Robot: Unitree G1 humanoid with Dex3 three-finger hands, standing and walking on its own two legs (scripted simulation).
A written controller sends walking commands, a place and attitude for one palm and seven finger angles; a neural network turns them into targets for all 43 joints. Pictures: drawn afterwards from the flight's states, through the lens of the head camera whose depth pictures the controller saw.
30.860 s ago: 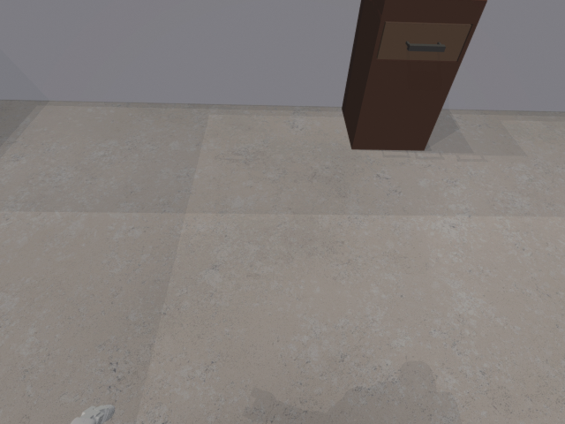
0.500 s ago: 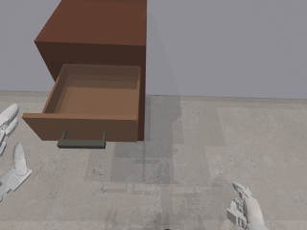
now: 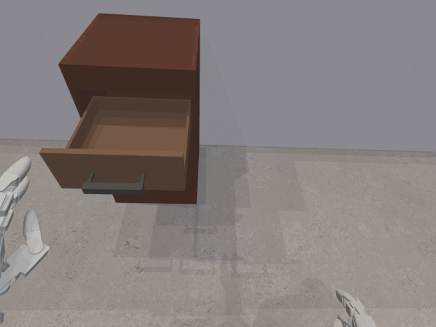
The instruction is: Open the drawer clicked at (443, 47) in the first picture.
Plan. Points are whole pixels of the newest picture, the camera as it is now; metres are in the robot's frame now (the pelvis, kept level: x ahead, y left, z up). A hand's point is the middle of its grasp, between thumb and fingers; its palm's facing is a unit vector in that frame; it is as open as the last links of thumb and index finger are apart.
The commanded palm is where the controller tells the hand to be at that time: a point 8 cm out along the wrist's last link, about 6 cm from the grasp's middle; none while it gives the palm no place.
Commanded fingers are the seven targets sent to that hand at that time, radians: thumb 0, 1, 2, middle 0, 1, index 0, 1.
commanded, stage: stop stepping back and stand still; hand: left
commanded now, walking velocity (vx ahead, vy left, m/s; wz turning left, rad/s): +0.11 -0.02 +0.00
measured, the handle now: (115, 182) +0.52 +0.30 -0.15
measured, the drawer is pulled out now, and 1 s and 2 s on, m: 0.30 0.30 0.30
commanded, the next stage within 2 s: let the arm hang, fingers relaxed in 0.28 s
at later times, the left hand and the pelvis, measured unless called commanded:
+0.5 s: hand (75, 290) +0.19 +0.25 -0.01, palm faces +0.19 -0.89 -0.41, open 7.4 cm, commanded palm none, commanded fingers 0.00 0.90 0.90 -0.20 -0.30 -0.20 -0.30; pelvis +0.00 +0.00 -0.01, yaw +4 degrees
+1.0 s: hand out of the picture -0.04 +0.19 -0.16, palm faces +0.07 -0.97 -0.24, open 7.3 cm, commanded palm none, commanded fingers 0.00 0.90 0.90 -0.20 -0.30 -0.20 -0.30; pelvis +0.00 +0.00 +0.01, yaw +3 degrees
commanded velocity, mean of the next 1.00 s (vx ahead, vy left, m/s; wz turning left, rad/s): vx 0.02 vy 0.01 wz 0.00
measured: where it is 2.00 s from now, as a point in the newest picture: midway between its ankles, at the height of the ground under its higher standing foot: outside the picture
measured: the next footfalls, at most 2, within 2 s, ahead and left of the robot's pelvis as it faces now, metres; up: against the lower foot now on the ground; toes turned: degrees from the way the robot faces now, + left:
left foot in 0.38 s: +0.04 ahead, +0.11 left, +0.00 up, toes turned +4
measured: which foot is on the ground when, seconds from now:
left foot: down 0.00-0.14, up 0.16-0.36, down 0.38-1.00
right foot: down 0.00-1.00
